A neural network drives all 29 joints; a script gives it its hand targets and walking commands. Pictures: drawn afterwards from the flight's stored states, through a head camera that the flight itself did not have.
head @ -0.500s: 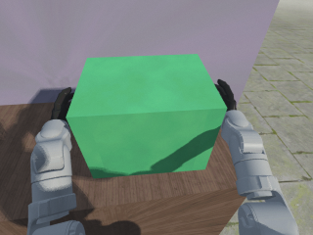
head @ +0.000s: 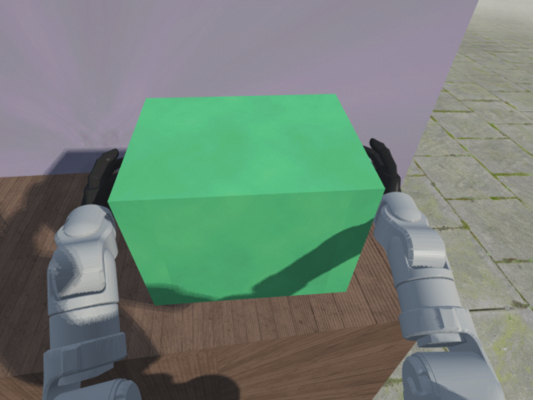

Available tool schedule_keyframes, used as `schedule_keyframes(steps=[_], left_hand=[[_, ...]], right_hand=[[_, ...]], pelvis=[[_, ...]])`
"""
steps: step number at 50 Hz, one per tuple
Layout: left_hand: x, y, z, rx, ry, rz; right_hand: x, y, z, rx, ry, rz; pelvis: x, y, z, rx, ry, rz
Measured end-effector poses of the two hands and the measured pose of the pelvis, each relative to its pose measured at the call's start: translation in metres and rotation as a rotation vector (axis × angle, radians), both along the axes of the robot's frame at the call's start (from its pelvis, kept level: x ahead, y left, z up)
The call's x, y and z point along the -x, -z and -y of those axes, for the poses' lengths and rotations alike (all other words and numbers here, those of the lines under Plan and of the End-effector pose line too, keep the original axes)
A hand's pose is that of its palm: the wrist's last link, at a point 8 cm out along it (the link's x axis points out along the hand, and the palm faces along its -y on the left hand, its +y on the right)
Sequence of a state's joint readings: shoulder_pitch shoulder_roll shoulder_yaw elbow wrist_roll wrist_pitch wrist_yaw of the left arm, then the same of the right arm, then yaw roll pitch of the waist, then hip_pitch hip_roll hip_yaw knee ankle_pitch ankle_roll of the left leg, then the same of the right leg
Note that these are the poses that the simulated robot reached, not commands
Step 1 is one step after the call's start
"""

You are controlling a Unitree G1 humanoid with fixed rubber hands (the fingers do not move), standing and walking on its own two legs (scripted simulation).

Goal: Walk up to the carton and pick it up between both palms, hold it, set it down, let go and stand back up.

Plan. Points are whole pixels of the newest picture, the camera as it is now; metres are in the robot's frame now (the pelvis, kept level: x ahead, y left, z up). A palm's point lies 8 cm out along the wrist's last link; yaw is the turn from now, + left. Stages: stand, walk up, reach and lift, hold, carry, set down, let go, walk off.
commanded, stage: hold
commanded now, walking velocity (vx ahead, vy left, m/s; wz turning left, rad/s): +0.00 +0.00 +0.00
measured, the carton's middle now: (247, 196) +0.40 +0.00 +0.14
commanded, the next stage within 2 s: set down in 1.06 s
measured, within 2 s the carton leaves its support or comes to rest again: neither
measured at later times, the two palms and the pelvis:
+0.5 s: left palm (98, 208) +0.34 +0.20 +0.17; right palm (378, 181) +0.36 -0.20 +0.19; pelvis -0.01 -0.01 +0.00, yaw +0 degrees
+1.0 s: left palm (107, 210) +0.34 +0.19 +0.17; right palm (386, 189) +0.35 -0.21 +0.18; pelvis -0.01 +0.00 +0.00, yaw -1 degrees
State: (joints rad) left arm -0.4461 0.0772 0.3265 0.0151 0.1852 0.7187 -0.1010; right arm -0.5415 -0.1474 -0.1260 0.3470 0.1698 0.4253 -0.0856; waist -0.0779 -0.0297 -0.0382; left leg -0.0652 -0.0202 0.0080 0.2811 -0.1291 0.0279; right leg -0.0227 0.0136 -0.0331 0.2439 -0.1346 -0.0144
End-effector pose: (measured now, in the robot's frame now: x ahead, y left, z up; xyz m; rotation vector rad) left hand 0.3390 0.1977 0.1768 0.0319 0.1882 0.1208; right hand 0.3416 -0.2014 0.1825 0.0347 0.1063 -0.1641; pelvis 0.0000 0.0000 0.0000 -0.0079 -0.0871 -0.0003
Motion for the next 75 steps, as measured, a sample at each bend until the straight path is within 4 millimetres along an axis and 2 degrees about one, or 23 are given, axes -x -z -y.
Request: schedule_keyframes(steps=[9,13,20,28,35,41,56,61,68,71,75], left_hand=[[0.000,0.001,0.007,0.005,-0.002,-0.011],[-0.002,0.003,0.008,0.003,-0.013,-0.036],[0.001,0.008,0.002,0.015,-0.031,-0.036],[-0.003,-0.001,-0.006,0.016,-0.035,-0.012],[-0.007,0.003,-0.008,0.002,-0.023,-0.036],[0.000,0.008,-0.004,-0.003,-0.020,-0.024],[0.003,0.001,0.011,0.004,-0.020,-0.031],[0.002,-0.004,0.006,0.024,-0.024,0.005],[-0.010,-0.014,-0.008,0.010,-0.022,0.093],[-0.016,-0.006,-0.015,-0.010,-0.021,0.078],[-0.022,0.022,-0.020,-0.022,-0.020,0.015]], right_hand=[[-0.001,-0.002,0.007,0.013,-0.003,-0.009],[-0.007,0.001,0.007,0.017,-0.015,-0.033],[-0.012,-0.001,0.001,0.036,-0.034,-0.034],[-0.017,-0.012,-0.006,0.031,-0.037,-0.011],[-0.017,-0.003,-0.009,0.024,-0.026,-0.036],[-0.011,0.004,-0.004,0.022,-0.026,-0.025],[-0.007,-0.004,0.010,0.026,-0.026,-0.029],[-0.007,-0.014,0.005,0.030,-0.022,0.010],[-0.018,-0.025,-0.009,0.044,-0.022,0.116],[-0.025,-0.016,-0.016,0.049,-0.021,0.114],[-0.032,0.014,-0.021,0.060,-0.022,0.060]], pelvis=[[0.003,0.000,0.003,-0.002,0.009,-0.008],[0.006,0.000,0.006,-0.004,0.015,-0.009],[0.008,0.000,0.011,-0.003,0.003,-0.020],[0.006,0.000,0.011,-0.004,-0.012,-0.018],[0.004,0.000,0.004,-0.002,-0.010,-0.002],[0.003,0.000,-0.001,0.003,-0.003,-0.006],[0.011,0.000,0.006,-0.003,0.012,-0.014],[0.010,0.000,0.010,-0.006,0.008,-0.014],[0.003,0.000,0.011,-0.011,-0.005,0.012],[-0.002,0.000,0.010,-0.011,-0.012,0.038],[-0.009,0.000,0.007,-0.010,-0.021,0.045]])
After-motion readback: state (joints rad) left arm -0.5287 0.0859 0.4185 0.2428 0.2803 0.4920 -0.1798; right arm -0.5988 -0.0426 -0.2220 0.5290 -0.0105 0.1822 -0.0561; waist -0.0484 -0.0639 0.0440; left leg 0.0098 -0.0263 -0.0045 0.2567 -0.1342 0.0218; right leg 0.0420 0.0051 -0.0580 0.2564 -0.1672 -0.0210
